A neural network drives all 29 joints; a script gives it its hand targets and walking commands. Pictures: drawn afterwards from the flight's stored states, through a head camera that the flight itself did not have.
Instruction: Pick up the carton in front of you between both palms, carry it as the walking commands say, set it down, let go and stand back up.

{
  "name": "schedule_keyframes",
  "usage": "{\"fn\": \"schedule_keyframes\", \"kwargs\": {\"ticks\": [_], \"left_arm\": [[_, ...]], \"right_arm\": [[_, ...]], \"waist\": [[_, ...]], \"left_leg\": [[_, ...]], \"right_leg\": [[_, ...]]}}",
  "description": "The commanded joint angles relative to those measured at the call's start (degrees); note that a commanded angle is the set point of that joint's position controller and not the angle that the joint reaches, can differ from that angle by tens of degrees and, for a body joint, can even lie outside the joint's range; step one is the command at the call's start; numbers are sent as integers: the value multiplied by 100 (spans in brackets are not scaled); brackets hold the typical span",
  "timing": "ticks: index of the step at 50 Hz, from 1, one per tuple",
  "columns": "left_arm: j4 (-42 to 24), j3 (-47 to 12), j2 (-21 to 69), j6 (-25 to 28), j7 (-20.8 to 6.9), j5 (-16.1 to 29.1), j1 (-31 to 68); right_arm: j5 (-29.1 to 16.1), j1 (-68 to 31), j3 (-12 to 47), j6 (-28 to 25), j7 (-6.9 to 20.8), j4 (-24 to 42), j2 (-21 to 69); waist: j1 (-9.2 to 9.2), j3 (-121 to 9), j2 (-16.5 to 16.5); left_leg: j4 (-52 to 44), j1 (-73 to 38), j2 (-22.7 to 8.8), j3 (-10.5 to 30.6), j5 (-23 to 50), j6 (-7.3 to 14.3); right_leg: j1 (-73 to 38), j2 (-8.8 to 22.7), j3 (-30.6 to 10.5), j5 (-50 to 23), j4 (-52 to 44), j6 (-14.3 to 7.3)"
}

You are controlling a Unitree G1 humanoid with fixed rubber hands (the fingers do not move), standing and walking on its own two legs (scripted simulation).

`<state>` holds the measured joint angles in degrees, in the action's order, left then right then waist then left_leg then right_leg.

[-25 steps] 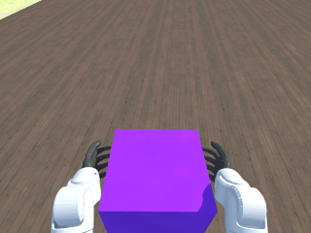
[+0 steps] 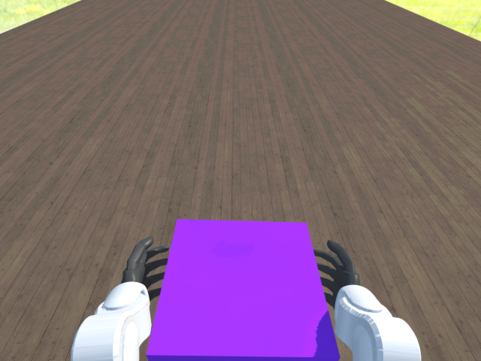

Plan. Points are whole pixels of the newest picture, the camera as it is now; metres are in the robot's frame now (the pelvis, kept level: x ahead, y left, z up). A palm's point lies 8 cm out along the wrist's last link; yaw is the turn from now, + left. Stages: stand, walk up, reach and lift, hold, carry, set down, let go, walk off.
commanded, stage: carry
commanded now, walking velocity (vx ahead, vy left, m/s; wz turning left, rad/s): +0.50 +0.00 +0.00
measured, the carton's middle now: (239, 319) +0.23 -0.01 +0.00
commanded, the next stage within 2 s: none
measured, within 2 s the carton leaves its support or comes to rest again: neither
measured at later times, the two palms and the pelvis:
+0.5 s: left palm (176, 167) +0.52 +0.12 +0.08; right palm (305, 164) +0.55 -0.18 +0.07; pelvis +0.32 -0.05 +0.00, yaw +4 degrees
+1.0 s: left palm (170, 97) +0.88 +0.17 +0.09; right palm (266, 98) +0.86 -0.12 +0.09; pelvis +0.64 +0.03 +0.00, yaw +0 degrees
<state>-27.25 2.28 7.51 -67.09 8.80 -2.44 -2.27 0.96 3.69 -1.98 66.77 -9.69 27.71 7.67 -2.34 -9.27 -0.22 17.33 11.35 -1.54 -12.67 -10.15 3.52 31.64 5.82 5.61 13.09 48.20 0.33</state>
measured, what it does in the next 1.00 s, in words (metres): walks ahead: right foot, then left foot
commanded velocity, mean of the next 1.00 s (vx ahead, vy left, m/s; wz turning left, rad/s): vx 0.50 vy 0.00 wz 0.00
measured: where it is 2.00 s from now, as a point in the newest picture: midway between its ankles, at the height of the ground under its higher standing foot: (220, 237)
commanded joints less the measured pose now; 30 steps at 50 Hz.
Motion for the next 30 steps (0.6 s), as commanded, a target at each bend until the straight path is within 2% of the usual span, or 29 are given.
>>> {"fn": "schedule_keyframes", "kwargs": {"ticks": [1,5,9,11,12,13,14,15,16,17,18,19,20,21,23,26,30], "left_arm": [[-509,-2919,4167,182,-139,881,1826],[-668,-2975,3785,93,-78,984,1746],[-735,-2975,3457,16,-68,1091,1762],[-672,-2924,3420,18,-79,1099,1663],[-606,-2889,3429,28,-86,1092,1590],[-526,-2853,3464,46,-89,1066,1465],[-451,-2814,3481,85,-92,1010,1454],[-443,-2839,3688,125,-130,1091,1384],[-570,-2903,3900,175,-206,1157,1482],[-598,-3024,4168,251,-282,1210,1573],[-655,-3128,4364,331,-354,1237,1738],[-679,-3221,4496,401,-422,1264,1849],[-685,-3304,4565,459,-482,1303,1885],[-681,-3345,4560,500,-530,1331,1828],[-450,-3260,4326,519,-536,1232,1343],[-517,-3167,3958,485,-470,1158,1231],[-827,-3100,3683,411,-323,1181,1325]], "right_arm": [[-1254,-2293,3169,-172,402,764,3964],[-1072,-1925,2964,-93,277,701,3624],[-902,-1779,2833,-21,155,621,3408],[-882,-1814,2854,-11,128,639,3406],[-875,-1769,2889,-10,120,643,3420],[-890,-1775,2937,-6,119,685,3355],[-915,-1841,3053,7,142,868,3367],[-1006,-1937,3146,-13,186,932,3509],[-1051,-1941,3249,-79,233,826,3810],[-1037,-1938,3263,-156,297,786,4066],[-1016,-1945,3277,-235,354,701,4311],[-967,-1933,3271,-313,394,620,4493],[-907,-1882,3275,-384,414,583,4587],[-846,-1779,3272,-441,420,539,4628],[-690,-1476,3202,-485,364,469,4439],[-633,-1327,3150,-453,274,483,4129],[-845,-1584,3201,-365,208,882,3843]], "waist": [[171,-369,634],[135,-9,719],[124,266,870],[221,76,819],[270,-242,601],[404,-651,110],[457,-1226,-1417],[417,-1125,-1903],[384,-1141,-1379],[378,-1190,-778],[347,-1074,-361],[324,-959,-262],[314,-905,-400],[312,-813,-550],[308,-599,-719],[312,-224,-687],[333,177,-760]], "left_leg": [[-1290,-747,-1496,1280,-517,395],[-1161,-1012,-1292,825,254,315],[-777,-1314,-1304,652,1008,243],[62,-1199,-1184,348,1907,102],[979,-787,-965,46,2385,-42],[2257,76,-710,-115,1891,-264],[4166,1660,-94,57,604,-585],[5129,2765,272,559,-1674,-540],[5768,2982,-111,1065,-1704,-357],[5723,2958,-347,1197,-1451,-263],[5315,2798,-569,1268,-1088,-226],[4849,2552,-693,1281,-774,-239],[4514,2375,-634,1122,-559,-271],[4209,2328,-615,1015,-415,-309],[3483,2389,-646,854,-158,-415],[2345,2547,-562,590,381,-503],[1563,2395,-406,282,889,-446]], "right_leg": [[284,98,70,-613,-986,78],[288,-25,362,-1101,-1625,86],[26,-95,570,-986,-2033,-49],[-885,-372,923,-728,-2297,-149],[-1902,-562,1032,-383,-2309,-208],[-3046,-7,152,87,-2509,-360],[-4305,1463,-2480,558,-3075,-1107],[-4638,1838,-3464,-624,-3548,-1378],[-4496,1767,-2809,-1359,-3292,-1348],[-4179,1650,-2338,-1533,-3194,-1198],[-3720,1535,-1946,-1241,-3354,-983],[-3288,1402,-1575,-766,-3595,-784],[-3063,1288,-1271,-419,-3768,-688],[-2940,1218,-1063,-137,-3927,-679],[-2840,1198,-816,84,-4201,-768],[-3020,1003,-332,-403,-4262,-726],[-3125,874,70,-912,-4201,-643]]}}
